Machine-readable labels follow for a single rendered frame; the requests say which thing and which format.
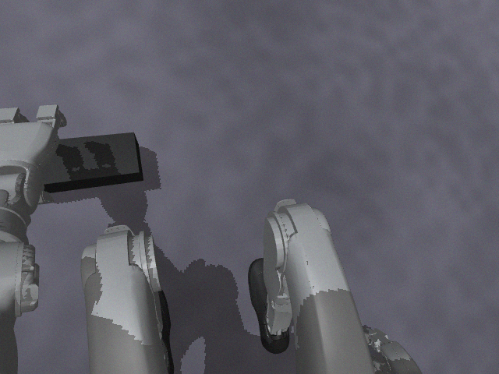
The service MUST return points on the carton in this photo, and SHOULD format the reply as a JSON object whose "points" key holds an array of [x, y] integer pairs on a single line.
{"points": [[93, 161]]}

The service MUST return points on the left robot hand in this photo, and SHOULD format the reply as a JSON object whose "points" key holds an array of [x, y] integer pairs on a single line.
{"points": [[31, 142]]}

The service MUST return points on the right robot hand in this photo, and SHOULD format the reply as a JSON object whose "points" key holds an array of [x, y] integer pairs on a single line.
{"points": [[396, 360]]}

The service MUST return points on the right robot foot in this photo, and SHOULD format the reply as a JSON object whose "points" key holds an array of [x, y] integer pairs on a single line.
{"points": [[258, 294]]}

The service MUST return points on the left robot foot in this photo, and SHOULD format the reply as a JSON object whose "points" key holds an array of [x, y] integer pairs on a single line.
{"points": [[166, 332]]}

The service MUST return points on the left robot arm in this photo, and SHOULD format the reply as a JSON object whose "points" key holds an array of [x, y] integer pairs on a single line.
{"points": [[20, 190]]}

